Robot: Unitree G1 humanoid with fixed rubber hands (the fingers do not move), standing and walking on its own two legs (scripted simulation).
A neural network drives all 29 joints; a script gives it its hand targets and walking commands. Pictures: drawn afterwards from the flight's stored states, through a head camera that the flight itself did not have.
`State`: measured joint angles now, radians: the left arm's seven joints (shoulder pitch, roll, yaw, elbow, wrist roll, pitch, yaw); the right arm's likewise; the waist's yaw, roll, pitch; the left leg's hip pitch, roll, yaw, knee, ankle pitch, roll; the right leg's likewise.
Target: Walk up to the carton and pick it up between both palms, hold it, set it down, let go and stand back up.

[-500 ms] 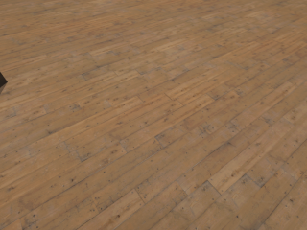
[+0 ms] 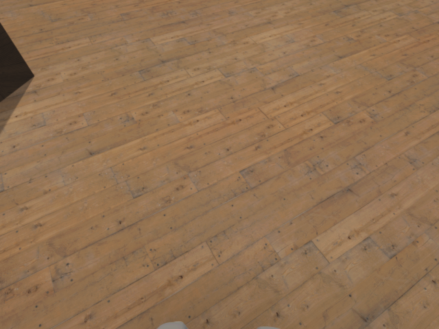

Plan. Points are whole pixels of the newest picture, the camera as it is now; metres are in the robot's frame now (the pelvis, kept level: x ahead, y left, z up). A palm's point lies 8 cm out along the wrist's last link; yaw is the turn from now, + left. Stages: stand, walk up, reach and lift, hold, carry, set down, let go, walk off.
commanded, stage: walk up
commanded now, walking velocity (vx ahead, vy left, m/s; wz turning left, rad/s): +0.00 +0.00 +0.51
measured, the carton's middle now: out of the picture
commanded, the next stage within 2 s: none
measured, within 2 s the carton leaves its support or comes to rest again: neither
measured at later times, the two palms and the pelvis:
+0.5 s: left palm out of the picture +0.09 +0.34 -0.12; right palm out of the picture +0.09 -0.16 -0.10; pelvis +0.02 +0.07 +0.02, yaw +13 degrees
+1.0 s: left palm out of the picture +0.01 +0.34 -0.11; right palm (238, 205) +0.38 -0.07 -0.10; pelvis +0.15 +0.12 +0.01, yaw +27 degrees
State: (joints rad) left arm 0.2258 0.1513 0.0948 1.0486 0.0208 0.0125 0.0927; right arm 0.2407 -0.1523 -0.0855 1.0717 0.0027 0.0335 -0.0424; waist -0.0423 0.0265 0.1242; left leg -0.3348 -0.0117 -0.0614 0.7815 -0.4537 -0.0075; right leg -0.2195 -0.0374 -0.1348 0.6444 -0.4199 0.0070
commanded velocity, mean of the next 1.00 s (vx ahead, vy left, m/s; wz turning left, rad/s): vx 0.22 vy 0.06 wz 0.50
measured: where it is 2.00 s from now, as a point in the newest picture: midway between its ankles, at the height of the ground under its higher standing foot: (108, 241)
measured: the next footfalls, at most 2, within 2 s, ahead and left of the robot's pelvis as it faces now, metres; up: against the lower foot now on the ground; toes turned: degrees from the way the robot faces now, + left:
right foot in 0.74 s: +0.13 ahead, -0.04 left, +0.00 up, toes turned +16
left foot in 1.20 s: +0.35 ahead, +0.45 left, +0.00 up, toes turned +41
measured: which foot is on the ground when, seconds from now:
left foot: down 0.00-0.76, up 0.78-1.00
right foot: down 0.00-0.14, up 0.16-0.72, down 0.74-1.00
